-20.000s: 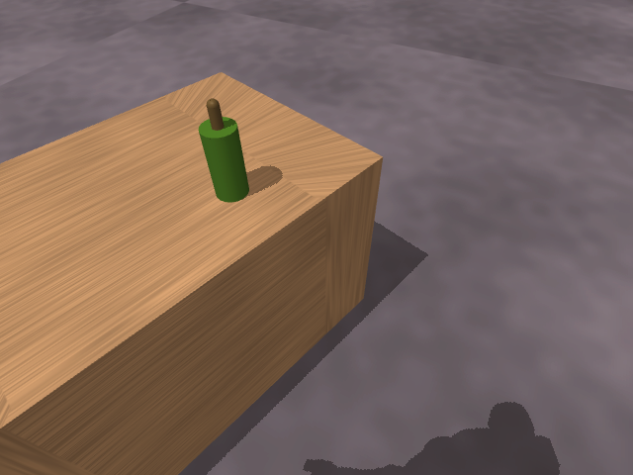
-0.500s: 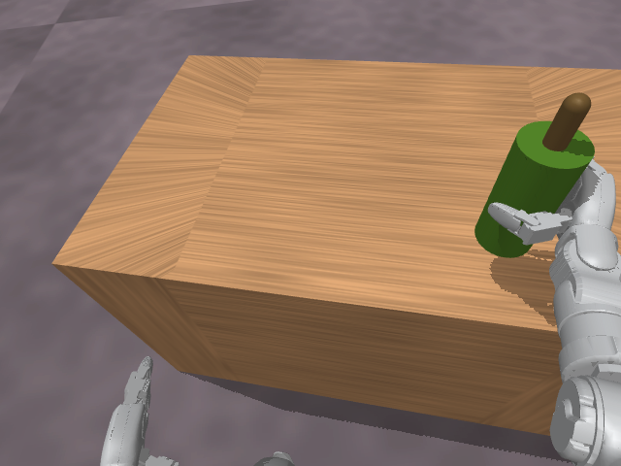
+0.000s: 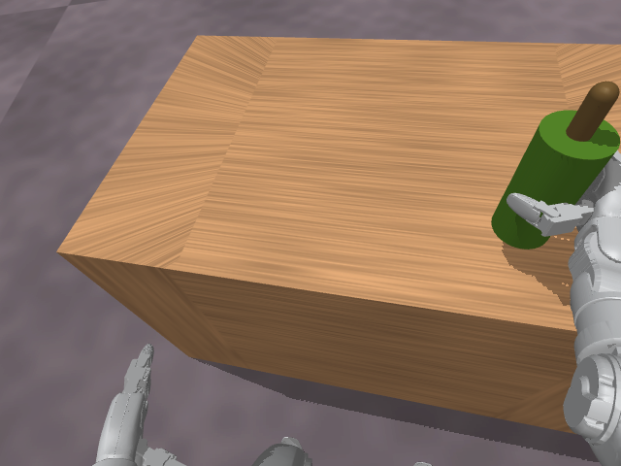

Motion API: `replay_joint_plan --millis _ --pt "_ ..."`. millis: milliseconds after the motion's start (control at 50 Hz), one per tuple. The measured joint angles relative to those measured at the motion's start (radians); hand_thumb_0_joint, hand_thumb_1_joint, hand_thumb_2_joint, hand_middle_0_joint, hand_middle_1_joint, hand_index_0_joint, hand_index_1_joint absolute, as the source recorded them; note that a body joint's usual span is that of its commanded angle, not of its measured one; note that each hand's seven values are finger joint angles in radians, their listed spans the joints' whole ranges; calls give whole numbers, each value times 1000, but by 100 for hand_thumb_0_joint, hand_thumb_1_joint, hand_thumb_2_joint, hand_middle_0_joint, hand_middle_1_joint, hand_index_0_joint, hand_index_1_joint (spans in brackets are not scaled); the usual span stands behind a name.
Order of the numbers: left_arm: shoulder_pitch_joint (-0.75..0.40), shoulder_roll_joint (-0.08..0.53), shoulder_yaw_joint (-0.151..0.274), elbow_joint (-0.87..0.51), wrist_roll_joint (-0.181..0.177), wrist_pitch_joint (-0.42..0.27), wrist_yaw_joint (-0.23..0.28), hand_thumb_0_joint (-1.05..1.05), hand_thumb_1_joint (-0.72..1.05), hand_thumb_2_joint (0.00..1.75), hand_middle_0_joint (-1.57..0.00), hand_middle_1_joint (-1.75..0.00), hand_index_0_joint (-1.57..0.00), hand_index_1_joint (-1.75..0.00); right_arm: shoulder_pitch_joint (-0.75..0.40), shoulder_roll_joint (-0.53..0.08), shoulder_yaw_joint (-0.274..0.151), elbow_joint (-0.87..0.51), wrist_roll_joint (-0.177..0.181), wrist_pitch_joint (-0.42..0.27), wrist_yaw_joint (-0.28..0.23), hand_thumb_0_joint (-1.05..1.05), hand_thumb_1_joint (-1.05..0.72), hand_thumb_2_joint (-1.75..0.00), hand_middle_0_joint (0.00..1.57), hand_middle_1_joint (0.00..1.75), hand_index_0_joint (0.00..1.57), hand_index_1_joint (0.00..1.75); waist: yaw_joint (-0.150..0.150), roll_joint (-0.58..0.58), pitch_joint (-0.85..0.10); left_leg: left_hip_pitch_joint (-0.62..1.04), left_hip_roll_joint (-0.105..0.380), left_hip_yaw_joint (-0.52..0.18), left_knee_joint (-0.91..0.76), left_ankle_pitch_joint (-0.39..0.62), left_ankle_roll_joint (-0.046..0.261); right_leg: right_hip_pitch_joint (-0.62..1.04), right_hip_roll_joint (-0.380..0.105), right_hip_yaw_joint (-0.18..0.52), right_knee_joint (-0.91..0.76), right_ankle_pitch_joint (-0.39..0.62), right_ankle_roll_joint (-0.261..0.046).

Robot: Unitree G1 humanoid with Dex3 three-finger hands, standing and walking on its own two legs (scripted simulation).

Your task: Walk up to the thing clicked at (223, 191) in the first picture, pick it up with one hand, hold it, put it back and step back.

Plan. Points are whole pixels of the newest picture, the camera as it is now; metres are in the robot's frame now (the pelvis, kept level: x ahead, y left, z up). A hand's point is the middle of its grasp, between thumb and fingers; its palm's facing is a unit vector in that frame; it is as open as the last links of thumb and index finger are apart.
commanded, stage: lower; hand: right
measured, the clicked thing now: (555, 169) +0.48 -0.21 +0.10
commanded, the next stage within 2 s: loosen in 0.36 s
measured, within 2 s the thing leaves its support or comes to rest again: rests again in 1.36 s
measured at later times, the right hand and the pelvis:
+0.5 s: hand (536, 210) +0.49 -0.22 +0.01, palm faces +0.23 +0.97 +0.00, open 10.8 cm; pelvis -0.01 +0.00 -0.03, yaw +1 degrees
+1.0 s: hand (547, 186) +0.50 -0.22 +0.05, palm faces +0.22 +0.98 +0.02, open 13.6 cm; pelvis -0.02 +0.00 -0.04, yaw +0 degrees
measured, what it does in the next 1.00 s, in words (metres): stands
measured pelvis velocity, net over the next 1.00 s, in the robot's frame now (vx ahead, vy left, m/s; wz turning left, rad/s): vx -0.02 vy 0.00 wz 0.00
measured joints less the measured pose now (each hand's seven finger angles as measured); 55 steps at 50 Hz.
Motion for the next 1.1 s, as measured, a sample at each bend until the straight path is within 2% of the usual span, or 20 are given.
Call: replay_joint_plan --millis 180,240,300,340,400,460,520,600,640,800,860,960,1100 --pt "23 2 -8 -77 21 2 -15 -1 -55 6 -6 -4 -6 -5 8 -18 -32 12 -24 -30 11 -2 55 -108 66 104 71 108 21 11 -11 -92 -5 -3 74 -23 0 -90 -4 1 74 -25 1" --pt "28 8 -1 -92 25 5 -17 -1 -55 6 -6 -4 -6 -5 7 -23 -34 22 -20 -41 7 -2 55 -108 66 104 71 108 29 12 -12 -118 -6 -1 96 -30 0 -118 -5 5 100 -34 1" --pt "31 15 0 -112 30 10 -16 -1 -55 6 -6 -4 -6 -5 14 -24 -41 3 -34 -44 -2 -2 55 -108 66 104 71 108 32 16 -14 -138 -10 -2 112 -34 0 -138 -9 4 120 -41 2" --pt "31 17 4 -108 31 7 -17 -1 -55 6 -6 -4 -5 -5 3 -28 -39 36 -24 -60 -4 -2 55 -108 66 104 71 108 37 14 -16 -148 -10 3 120 -36 0 -152 -9 10 131 -44 2" --pt "28 20 -1 -118 39 18 -18 -1 -55 6 -6 -4 -5 -5 10 -31 -49 20 -43 -53 -9 -2 55 -108 66 104 71 108 42 14 -26 -171 -14 2 134 -39 1 -174 -12 10 148 -49 3" --pt "27 19 1 -124 39 18 -19 -1 -55 6 -6 -4 -5 -5 -5 -42 -46 58 -32 -83 -4 -2 55 -108 66 105 71 108 47 11 -23 -179 -13 7 147 -43 1 -185 -11 15 163 -53 3" --pt "29 21 -3 -151 45 27 -22 -1 -55 6 -6 -4 -5 -5 -5 -47 -55 45 -46 -80 -7 -2 55 -109 66 104 71 108 50 10 -31 -191 -14 7 157 -45 1 -196 -12 16 173 -56 4" --pt "36 21 -3 -169 39 28 -24 -1 -54 5 -6 -5 -6 -5 -27 -57 -50 74 -41 -76 -7 -2 54 -105 69 100 74 103 54 6 -28 -197 -12 13 167 -48 1 -206 -10 23 185 -57 3" --pt "39 21 -2 -181 41 28 -24 -1 -53 4 -6 -5 -7 -5 -29 -59 -49 68 -51 -72 -8 -2 52 -101 71 96 76 99 55 7 -27 -201 -12 12 172 -49 1 -210 -10 23 188 -58 4" --pt "57 26 2 -192 39 35 -28 -1 -53 4 -6 -5 -7 -5 -70 -63 -54 73 -35 -99 -1 -2 51 -67 82 79 85 79 53 4 -30 -212 -9 16 181 -52 1 -224 -6 27 199 -60 3" --pt "61 23 4 -203 41 45 -31 -1 -53 5 -6 -5 -7 -5 -96 -75 -60 86 -41 -100 0 -2 52 -54 82 71 84 71 53 0 -36 -215 -9 16 182 -52 1 -227 -5 27 199 -59 3" --pt "73 22 7 -230 37 53 -41 -1 -54 5 -6 -5 -6 -5 -130 -90 -58 126 -48 -92 14 -1 55 -35 74 57 76 57 50 -9 -40 -226 -7 14 188 -53 0 -236 -3 26 203 -58 2" --pt "94 22 16 -262 27 61 -48 -1 -55 6 -6 -5 -6 -6 -124 -86 -69 99 -39 -86 25 -1 57 -18 53 35 54 35 45 -8 -40 -242 -6 13 204 -59 0 -250 -2 26 215 -63 2"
